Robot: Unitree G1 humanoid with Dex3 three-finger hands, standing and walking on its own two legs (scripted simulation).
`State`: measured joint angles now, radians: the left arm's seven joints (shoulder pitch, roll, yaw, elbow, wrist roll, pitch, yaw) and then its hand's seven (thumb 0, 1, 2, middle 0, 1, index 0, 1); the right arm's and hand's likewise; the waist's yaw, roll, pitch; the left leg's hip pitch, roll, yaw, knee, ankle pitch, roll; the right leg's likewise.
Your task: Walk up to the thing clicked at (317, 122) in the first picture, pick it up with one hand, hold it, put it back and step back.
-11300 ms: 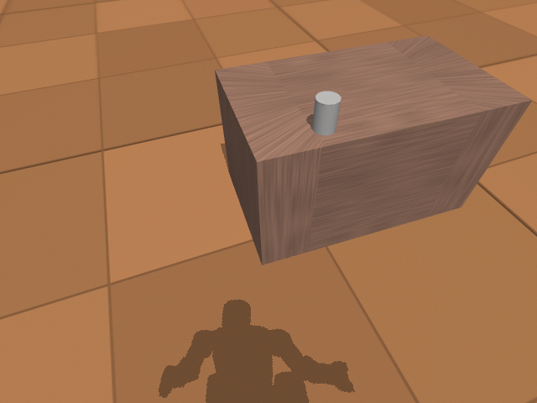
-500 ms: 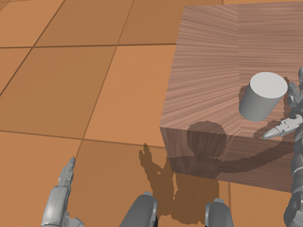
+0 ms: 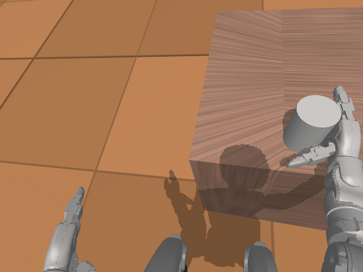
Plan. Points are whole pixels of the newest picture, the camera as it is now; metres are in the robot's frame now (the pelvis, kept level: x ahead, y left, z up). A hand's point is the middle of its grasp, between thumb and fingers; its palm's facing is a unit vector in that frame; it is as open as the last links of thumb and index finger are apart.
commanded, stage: close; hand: right
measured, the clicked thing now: (308, 126) +0.46 -0.19 +0.00
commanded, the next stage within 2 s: settle in 0.78 s
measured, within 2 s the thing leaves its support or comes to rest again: leaves its support in 1.04 s
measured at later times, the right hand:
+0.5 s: hand (308, 123) +0.46 -0.19 +0.02, palm faces +0.12 +0.99 +0.01, open 14.1 cm
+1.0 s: hand (312, 125) +0.45 -0.20 +0.02, palm faces +0.13 +0.99 +0.02, open 10.9 cm
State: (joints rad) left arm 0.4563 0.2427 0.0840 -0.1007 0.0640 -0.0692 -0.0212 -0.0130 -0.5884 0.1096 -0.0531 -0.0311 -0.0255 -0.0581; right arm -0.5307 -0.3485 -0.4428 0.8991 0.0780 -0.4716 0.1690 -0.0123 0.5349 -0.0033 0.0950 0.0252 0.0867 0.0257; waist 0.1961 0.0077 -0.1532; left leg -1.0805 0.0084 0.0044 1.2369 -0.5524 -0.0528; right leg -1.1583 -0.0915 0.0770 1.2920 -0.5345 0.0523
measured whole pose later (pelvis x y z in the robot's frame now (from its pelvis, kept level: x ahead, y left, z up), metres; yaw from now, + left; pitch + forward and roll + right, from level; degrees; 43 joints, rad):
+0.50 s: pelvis +0.00 +0.00 +0.00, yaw +0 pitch +23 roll +3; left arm 0.44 0.25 0.09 -0.11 0.05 -0.01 -0.03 -0.01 -0.57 0.08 -0.05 -0.04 -0.04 -0.05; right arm -0.59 -0.37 -0.46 0.96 0.05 -0.47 0.14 -0.01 0.45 -0.15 0.60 0.37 0.59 0.37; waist 0.21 0.00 -0.15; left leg -1.07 0.01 0.00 1.23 -0.55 -0.05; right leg -1.14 -0.09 0.07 1.28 -0.53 0.05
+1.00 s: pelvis +0.00 +0.00 +0.01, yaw +0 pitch +22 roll +3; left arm 0.47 0.25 0.09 -0.11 0.06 -0.01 -0.03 -0.01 -0.53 0.06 -0.05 -0.05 -0.05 -0.04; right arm -0.59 -0.37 -0.46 0.95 0.05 -0.44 0.12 0.00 0.47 -0.82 0.76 0.90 0.77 0.91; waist 0.21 0.01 -0.15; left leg -1.06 0.01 -0.01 1.21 -0.53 -0.06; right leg -1.14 -0.09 0.07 1.26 -0.52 0.05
